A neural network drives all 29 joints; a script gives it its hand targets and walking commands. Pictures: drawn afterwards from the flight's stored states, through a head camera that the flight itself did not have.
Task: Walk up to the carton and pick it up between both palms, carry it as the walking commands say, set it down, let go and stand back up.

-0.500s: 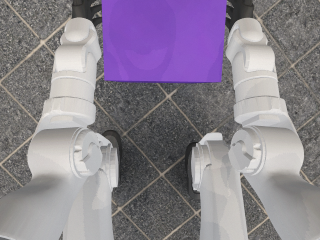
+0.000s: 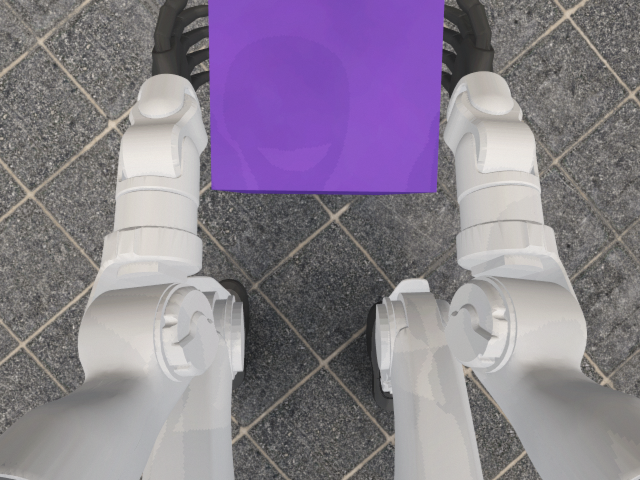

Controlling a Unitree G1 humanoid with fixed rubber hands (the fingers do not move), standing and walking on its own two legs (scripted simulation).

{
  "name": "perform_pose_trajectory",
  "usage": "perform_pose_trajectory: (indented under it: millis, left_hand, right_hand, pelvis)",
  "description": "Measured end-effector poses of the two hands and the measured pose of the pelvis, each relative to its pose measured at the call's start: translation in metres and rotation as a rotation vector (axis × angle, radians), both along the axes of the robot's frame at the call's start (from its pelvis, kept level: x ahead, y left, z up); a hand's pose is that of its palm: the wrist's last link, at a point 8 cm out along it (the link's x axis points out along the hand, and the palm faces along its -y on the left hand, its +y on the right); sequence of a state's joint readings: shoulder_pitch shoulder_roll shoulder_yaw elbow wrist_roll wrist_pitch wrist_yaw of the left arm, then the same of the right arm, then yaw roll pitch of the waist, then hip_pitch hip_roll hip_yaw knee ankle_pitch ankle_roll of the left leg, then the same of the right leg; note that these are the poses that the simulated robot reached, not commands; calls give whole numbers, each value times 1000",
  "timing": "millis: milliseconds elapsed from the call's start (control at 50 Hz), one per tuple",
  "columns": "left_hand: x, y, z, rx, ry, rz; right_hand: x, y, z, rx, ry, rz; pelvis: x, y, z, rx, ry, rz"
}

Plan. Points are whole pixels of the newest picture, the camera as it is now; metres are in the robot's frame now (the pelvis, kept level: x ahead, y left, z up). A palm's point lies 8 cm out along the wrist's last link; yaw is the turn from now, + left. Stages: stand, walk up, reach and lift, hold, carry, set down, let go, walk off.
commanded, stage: reach and lift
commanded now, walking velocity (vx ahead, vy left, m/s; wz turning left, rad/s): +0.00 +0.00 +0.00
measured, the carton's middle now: (319, 111) +0.52 +0.00 -0.18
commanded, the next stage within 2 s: none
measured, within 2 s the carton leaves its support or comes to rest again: neither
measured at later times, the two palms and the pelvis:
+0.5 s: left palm (142, 66) +0.50 +0.15 -0.02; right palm (506, 58) +0.51 -0.15 -0.02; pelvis +0.00 +0.00 +0.05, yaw +0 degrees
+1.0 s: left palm (85, 37) +0.49 +0.15 +0.05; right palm (566, 29) +0.50 -0.15 +0.06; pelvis +0.02 +0.01 +0.11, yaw +0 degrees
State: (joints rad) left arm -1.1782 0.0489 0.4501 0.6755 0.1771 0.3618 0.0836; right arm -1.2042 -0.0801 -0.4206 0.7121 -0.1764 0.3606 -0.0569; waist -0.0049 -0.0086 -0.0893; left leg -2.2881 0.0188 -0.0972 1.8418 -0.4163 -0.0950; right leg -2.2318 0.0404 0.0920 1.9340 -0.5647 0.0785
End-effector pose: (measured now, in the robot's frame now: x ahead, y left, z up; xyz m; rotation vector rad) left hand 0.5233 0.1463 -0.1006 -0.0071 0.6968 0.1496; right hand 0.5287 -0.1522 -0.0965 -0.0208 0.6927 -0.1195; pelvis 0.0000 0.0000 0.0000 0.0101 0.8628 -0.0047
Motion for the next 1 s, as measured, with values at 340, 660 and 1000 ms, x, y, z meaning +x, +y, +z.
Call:
perform_pose_trajectory:
  millis: [340, 660, 1000]
  left_hand:
    - [-13, 2, 55, -5, 4, 5]
    - [-23, 3, 102, -12, 0, 14]
    - [-33, 4, 155, -10, 1, 14]
  right_hand:
    - [-12, 2, 57, -11, 7, 6]
    - [-20, 3, 105, -6, 4, 2]
    - [-31, 5, 157, 2, 5, -3]
  pelvis:
    - [0, 3, 36, -8, -12, 5]
    - [6, 5, 70, -14, -32, 9]
    - [17, 6, 110, -16, -74, 8]
